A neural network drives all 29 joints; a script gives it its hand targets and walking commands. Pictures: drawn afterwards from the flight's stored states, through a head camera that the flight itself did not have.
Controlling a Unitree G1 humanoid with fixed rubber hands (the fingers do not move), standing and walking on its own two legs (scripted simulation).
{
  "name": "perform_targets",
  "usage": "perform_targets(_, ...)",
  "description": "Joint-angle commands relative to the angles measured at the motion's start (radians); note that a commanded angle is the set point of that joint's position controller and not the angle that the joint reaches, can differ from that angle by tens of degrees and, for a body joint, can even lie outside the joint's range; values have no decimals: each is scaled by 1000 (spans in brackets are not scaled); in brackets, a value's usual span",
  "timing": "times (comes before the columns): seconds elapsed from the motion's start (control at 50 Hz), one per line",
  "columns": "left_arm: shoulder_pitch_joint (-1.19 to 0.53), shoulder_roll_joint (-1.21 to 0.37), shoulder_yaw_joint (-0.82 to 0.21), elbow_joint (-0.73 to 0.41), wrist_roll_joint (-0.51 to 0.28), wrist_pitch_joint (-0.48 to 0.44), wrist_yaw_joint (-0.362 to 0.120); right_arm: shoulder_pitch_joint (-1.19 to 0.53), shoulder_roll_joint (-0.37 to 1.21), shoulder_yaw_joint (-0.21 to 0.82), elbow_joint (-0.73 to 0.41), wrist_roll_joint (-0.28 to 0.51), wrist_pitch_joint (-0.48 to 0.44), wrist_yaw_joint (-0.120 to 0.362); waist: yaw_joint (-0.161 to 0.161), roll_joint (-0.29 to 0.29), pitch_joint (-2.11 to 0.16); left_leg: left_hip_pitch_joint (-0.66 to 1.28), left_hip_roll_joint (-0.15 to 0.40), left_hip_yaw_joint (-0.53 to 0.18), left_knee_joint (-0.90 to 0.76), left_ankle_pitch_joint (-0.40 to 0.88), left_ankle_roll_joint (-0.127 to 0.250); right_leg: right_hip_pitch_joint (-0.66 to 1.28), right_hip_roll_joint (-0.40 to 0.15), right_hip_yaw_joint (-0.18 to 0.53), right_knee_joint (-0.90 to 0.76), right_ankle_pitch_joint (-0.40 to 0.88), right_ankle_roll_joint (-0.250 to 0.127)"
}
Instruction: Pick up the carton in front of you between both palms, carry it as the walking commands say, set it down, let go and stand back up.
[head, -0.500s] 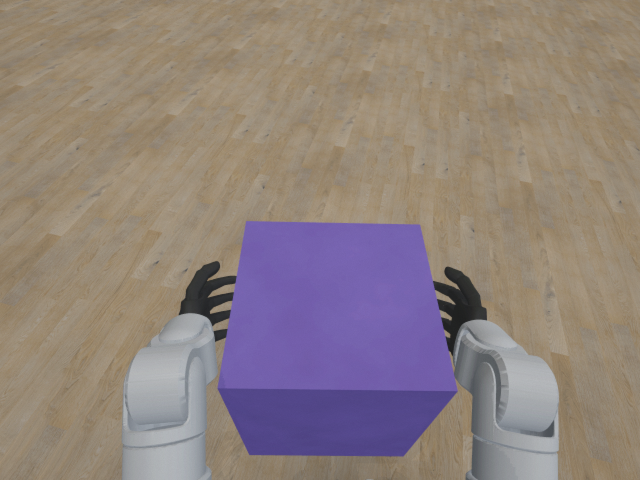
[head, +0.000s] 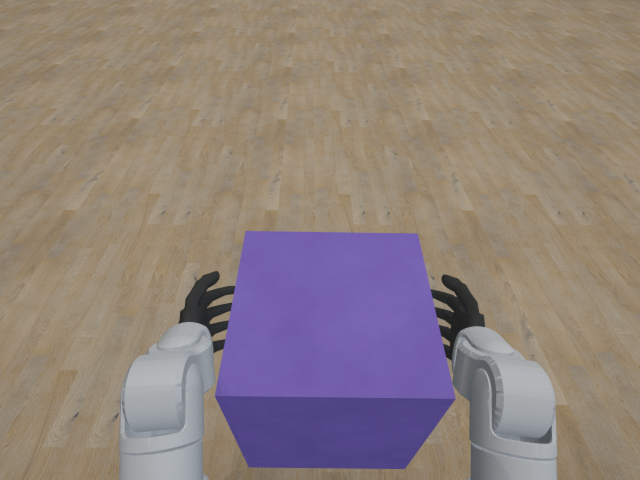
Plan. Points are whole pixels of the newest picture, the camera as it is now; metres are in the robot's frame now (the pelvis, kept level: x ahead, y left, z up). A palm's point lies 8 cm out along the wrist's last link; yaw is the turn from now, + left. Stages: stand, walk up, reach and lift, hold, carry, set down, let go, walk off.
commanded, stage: carry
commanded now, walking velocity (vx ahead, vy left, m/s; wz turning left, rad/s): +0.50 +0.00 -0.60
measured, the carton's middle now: (329, 356) +0.28 +0.00 +0.03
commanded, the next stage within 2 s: none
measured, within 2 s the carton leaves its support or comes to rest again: neither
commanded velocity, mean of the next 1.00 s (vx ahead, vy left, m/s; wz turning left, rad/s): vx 0.50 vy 0.00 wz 0.19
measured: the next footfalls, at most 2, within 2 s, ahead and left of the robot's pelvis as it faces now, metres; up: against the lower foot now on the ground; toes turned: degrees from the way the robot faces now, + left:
right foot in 0.48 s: +0.40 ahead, -0.18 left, +0.00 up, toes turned -26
left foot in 0.98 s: +0.78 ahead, -0.05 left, +0.00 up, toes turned +7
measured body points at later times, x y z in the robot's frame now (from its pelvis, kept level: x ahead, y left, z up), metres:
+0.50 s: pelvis +0.29 -0.06 -0.01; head +0.28 -0.05 +0.44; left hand +0.60 +0.01 +0.07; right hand +0.51 -0.28 +0.07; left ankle +0.13 +0.13 -0.71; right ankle +0.37 -0.17 -0.73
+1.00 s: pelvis +0.62 -0.10 -0.02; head +0.60 -0.10 +0.43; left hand +0.90 +0.03 +0.08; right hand +0.87 -0.27 +0.08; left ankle +0.74 -0.05 -0.73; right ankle +0.38 -0.17 -0.70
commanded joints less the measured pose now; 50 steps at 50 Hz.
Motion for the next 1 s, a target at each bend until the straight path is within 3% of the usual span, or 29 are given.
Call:
perform_targets(0.0,-426,-808,-687,-38,-391,19,-264,-392,846,685,8,381,11,239,-34,150,-306,690,281,-339,-129,-231,64,-408,-58,-100,545,357,16)
perform_targets(0.02,-461,-825,-706,-46,-414,29,-268,-385,855,665,54,364,1,236,-27,394,-313,766,460,-672,-204,-162,198,-642,16,-123,726,-37,27)
perform_targets(0.04,-494,-841,-716,-45,-428,25,-273,-387,887,668,41,372,-4,236,-28,253,-293,709,443,-611,-182,-182,216,-651,-94,-63,825,-22,9)
perform_targets(0.08,-527,-892,-727,-50,-443,6,-280,-451,948,682,4,392,-19,243,-29,87,-208,557,377,-393,-232,-226,172,-639,-169,-65,787,64,4)
perform_targets(0.1,-542,-900,-730,-59,-442,-2,-280,-480,970,692,-9,402,-25,245,-26,93,-171,490,356,-298,-269,-265,153,-625,-192,-69,713,91,9)
perform_targets(0.14,-540,-911,-740,-66,-429,-11,-272,-485,974,699,-15,413,-32,250,-27,145,-140,443,327,-159,-297,-248,138,-599,-177,-123,627,128,25)
perform_targets(0.24,-453,-891,-725,-69,-392,-12,-245,-450,914,702,-59,430,-17,256,-29,141,-109,508,307,37,-284,-72,136,-648,-173,-198,427,271,50)
perform_targets(0.32,-415,-863,-710,-54,-373,6,-238,-420,873,691,-50,424,4,260,-28,163,-49,540,274,167,-245,96,104,-598,-139,-274,259,348,32)
perform_targets(0.38,-428,-856,-709,-47,-373,16,-242,-414,859,684,-34,414,13,262,-36,204,-3,566,253,201,-205,269,78,-515,-93,-319,155,338,4)
perform_targets(0.42,-406,-862,-705,-27,-371,14,-242,-426,854,690,-35,413,17,265,-19,233,-38,575,225,238,-42,512,62,-360,-32,-376,91,325,-15)
perform_targets(0.44,-398,-870,-701,-14,-366,11,-242,-424,855,696,-32,414,18,268,-3,197,-94,525,187,273,129,561,41,-179,5,-413,8,357,-25)
perform_targets(0.46,-390,-878,-696,-11,-364,9,-242,-435,851,700,-27,416,15,271,14,143,-179,373,172,235,300,366,26,67,-65,-336,24,343,-23)
perform_targets(0.48,-384,-864,-683,5,-348,2,-245,-453,861,710,-38,425,19,272,25,-77,-274,71,89,193,624,33,-23,323,-379,125,-19,274,-133)
perform_targets(0.5,-371,-890,-686,28,-351,-11,-247,-468,859,715,-48,434,15,277,25,-247,-276,-145,-8,74,822,-440,-21,374,-505,372,-149,428,-214)
perform_targets(0.52,-396,-920,-691,-8,-370,-23,-250,-487,891,733,-40,438,3,281,18,-171,-242,-196,37,-50,905,-471,22,333,-504,265,-139,547,-180)
perform_targets(0.54,-413,-957,-696,-19,-378,-37,-251,-503,921,736,-47,441,-11,285,14,-97,-223,-192,73,-99,892,-435,53,264,-482,167,-109,627,-144)
perform_targets(0.56,-427,-984,-698,-30,-382,-51,-251,-507,949,746,-46,443,-23,286,5,-39,-201,-159,98,-120,803,-357,74,177,-452,56,-116,614,-95)
perform_targets(0.6,-425,-1009,-704,-42,-393,-69,-255,-494,984,761,-51,445,-44,278,0,-90,-215,-93,94,-94,695,-244,88,115,-411,-79,-153,541,-28)
perform_targets(0.64,-384,-1008,-709,-45,-402,-77,-266,-441,986,768,-56,424,-60,265,-1,-138,-216,-120,73,-63,644,-181,93,131,-395,-143,-175,521,-26)
perform_targets(0.68,-359,-989,-714,-51,-409,-80,-276,-411,976,771,-65,402,-68,253,1,-150,-187,-181,65,-42,568,-130,88,157,-402,-179,-201,519,-37)
perform_targets(0.76,-372,-926,-722,-103,-426,-70,-281,-401,933,763,-101,391,-61,237,3,-132,-92,-238,43,17,389,-17,84,182,-379,-278,-208,562,-27)
perform_targets(0.84,-378,-847,-707,-125,-419,-34,-270,-394,858,738,-113,389,-20,232,3,-123,-3,-147,-7,108,174,73,121,157,-362,-381,-207,640,-3)
perform_targets(0.88,-376,-814,-693,-116,-406,-13,-264,-400,826,725,-106,392,3,233,-7,-139,7,-71,-47,136,123,86,152,183,-362,-427,-134,894,22)
perform_targets(0.92,-385,-790,-680,-116,-398,5,-261,-411,811,712,-90,392,19,236,-21,-193,-60,91,-119,175,132,39,171,202,-358,-467,61,1180,56)
perform_targets(0.94,-399,-785,-678,-116,-395,12,-261,-418,809,706,-81,392,25,238,-35,-199,-112,234,-152,192,82,19,179,167,-345,-490,227,1209,78)
perform_targets(0.96,-432,-781,-676,-113,-393,17,-263,-436,814,702,-79,393,30,243,-62,-143,-150,421,-158,148,5,-5,183,41,-312,-480,449,1043,107)
perform_targets(0.98,-460,-788,-679,-102,-389,24,-263,-457,812,694,-68,395,37,247,-57,48,-160,608,49,-181,43,84,252,-231,-249,-393,700,539,143)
